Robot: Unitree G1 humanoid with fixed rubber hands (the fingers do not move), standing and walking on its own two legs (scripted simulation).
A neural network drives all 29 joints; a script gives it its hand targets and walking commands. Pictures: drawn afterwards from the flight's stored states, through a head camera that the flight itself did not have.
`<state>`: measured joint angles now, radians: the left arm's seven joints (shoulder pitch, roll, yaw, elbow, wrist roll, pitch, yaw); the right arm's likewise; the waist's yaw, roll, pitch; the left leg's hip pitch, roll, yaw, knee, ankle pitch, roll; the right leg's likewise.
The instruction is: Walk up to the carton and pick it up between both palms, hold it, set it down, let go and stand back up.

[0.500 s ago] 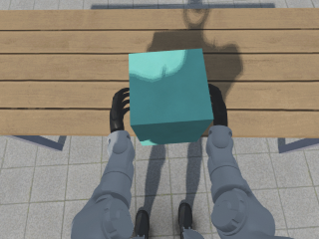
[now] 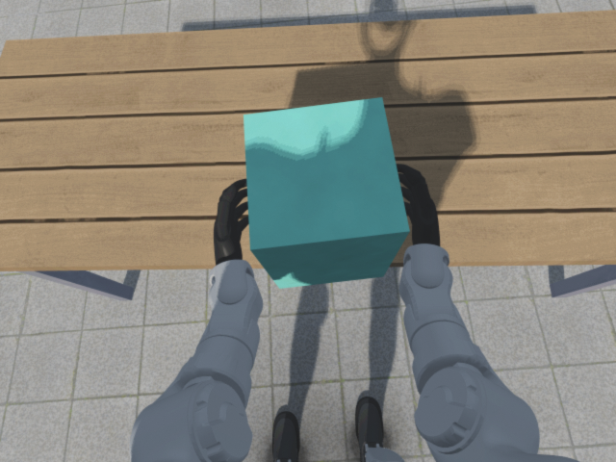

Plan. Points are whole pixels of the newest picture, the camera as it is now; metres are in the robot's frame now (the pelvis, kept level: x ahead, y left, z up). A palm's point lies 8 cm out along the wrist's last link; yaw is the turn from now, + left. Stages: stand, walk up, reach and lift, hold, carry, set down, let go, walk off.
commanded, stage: reach and lift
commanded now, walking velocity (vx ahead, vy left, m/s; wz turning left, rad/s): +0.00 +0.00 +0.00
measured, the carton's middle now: (323, 207) +0.46 -0.03 -0.08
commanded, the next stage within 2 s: none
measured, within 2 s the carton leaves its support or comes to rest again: leaves its support in 1.06 s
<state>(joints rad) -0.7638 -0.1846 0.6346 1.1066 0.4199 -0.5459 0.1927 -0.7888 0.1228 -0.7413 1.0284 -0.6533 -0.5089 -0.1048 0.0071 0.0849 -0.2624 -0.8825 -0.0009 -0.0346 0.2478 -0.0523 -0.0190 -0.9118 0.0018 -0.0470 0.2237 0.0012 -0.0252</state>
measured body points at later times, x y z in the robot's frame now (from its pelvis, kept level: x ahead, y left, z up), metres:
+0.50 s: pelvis -0.01 +0.00 -0.02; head +0.17 -0.02 +0.39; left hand +0.42 +0.10 -0.07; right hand +0.42 -0.16 -0.07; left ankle -0.01 +0.13 -0.73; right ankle +0.01 -0.10 -0.73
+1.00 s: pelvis -0.02 +0.00 -0.05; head +0.10 -0.01 +0.38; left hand +0.41 +0.11 -0.07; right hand +0.41 -0.15 -0.06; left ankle -0.01 +0.13 -0.73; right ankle +0.01 -0.10 -0.73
